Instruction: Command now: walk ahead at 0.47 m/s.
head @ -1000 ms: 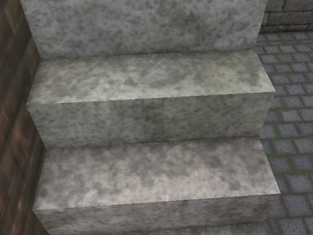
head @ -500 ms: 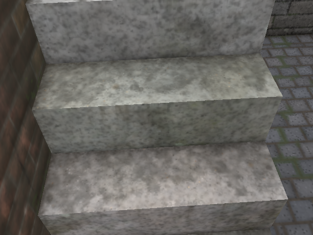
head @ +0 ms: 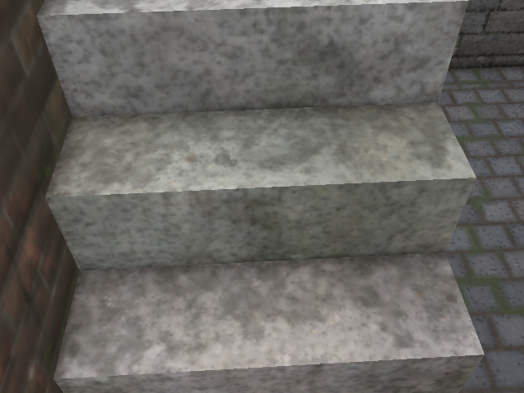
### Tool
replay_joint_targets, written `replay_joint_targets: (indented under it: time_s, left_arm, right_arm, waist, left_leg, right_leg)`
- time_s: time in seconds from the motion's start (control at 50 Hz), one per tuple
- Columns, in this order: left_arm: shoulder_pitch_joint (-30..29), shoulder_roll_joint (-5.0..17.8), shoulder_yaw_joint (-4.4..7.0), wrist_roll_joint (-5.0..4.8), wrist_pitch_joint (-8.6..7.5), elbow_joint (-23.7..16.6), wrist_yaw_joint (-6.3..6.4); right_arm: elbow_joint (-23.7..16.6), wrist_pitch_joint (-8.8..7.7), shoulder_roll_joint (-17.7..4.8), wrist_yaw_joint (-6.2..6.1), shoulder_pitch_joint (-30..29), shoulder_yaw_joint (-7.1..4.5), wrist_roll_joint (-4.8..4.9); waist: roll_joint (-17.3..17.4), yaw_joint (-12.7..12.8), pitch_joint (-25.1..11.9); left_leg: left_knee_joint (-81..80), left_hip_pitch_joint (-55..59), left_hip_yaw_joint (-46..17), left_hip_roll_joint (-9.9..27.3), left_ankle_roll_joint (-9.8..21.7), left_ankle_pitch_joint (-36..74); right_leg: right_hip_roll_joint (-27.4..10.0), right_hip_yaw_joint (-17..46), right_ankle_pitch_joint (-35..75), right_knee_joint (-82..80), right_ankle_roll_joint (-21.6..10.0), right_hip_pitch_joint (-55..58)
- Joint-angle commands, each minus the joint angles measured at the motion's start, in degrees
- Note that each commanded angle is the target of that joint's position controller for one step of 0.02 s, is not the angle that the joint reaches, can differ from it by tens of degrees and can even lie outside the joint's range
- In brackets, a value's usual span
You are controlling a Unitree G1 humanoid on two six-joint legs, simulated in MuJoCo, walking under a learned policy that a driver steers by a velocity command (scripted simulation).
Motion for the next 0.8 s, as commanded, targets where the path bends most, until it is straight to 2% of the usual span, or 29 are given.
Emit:
replay_joint_targets:
  time_s: [0.02, 0.24, 0.26, 0.42, 0.46, 0.5, 0.8]
  left_arm:
    - [-0.38, 6.16, 0.96, -0.26, -0.49, -2.39, -0.05]
    - [-3.42, 6.81, 0.53, 0.19, -0.75, -3.32, -0.42]
    - [-2.18, 6.73, 0.5, 0.0, -0.94, -3.03, -0.53]
    - [-3.04, 7.14, 0.18, 0.13, -1.36, -3.27, -0.71]
    - [-2.45, 7.43, 0.17, -0.09, -1.23, -2.98, -0.34]
    - [-2.23, 7.55, 0.21, -0.22, -0.99, -2.81, -0.11]
    - [-0.57, 7.81, -0.2, -0.07, -1.11, -2.32, 0.0]
  right_arm:
    - [-2.5, -0.63, -4.87, 0.01, 1.5, -0.81, 0.06]
    - [-2.48, -0.7, -5.3, 0.33, -0.41, -0.15, -0.22]
    - [-2.39, -0.7, -5.14, 0.46, -0.44, -0.08, -0.21]
    - [-2.27, -0.71, -5.59, 0.7, -1.28, 0.2, -0.31]
    - [-2.04, -0.59, -5.43, 0.37, -1.03, 0.31, -0.07]
    - [-2.02, -0.49, -5.57, 0.33, -1.59, 0.3, -0.3]
    - [-1.36, -0.48, -5.96, 0.56, -1.91, 0.5, -0.27]
  waist:
    - [-0.55, -0.06, -0.77]
    - [-0.12, -0.3, 0.23]
    - [0.05, 0.17, -0.19]
    - [0.21, -0.31, 0.91]
    - [0.53, -0.23, 1.2]
    - [0.64, -0.19, 1.83]
    - [0.31, -0.16, 1.03]
  left_leg:
    - [-0.59, -1.43, -5.23, 6.94, -2.59, 28.12]
    - [-2.59, -2.01, -5.9, 7.34, -3.03, 22.57]
    - [-2.92, -1.75, -6.43, 7.32, -2.98, 21.41]
    - [-3.56, -1.64, -6.71, 7.43, -2.95, 19.63]
    - [-3.47, -2.05, -6.49, 7.1, -2.76, 17.62]
    - [-3.56, -2.69, -6.61, 6.95, -2.86, 16.84]
    - [-3.31, -1.42, -6.71, 6.92, -2.94, 20.66]
  right_leg:
    - [-3.65, 4.43, 19.31, -1.34, -3.06, 3.6]
    - [-3.95, 4.75, 16.72, -4.01, -2.39, 4.08]
    - [-3.73, 4.47, 15.29, -4.33, -2.28, 4.37]
    - [-3.73, 4.48, 14.07, -5.61, -1.9, 3.21]
    - [-3.51, 4.45, 12.53, -5.82, -1.89, 3.14]
    - [-3.25, 4.35, 11.43, -5.86, -2.06, 2.68]
    - [-3.34, 4.28, 12.36, -5.31, -1.67, 2.15]
Next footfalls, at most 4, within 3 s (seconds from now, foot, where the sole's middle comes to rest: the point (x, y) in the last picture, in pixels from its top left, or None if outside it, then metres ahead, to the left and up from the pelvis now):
none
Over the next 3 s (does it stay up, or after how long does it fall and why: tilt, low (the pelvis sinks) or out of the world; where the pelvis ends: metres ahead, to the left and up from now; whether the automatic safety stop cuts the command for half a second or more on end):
stays up -0.01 0.01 0.00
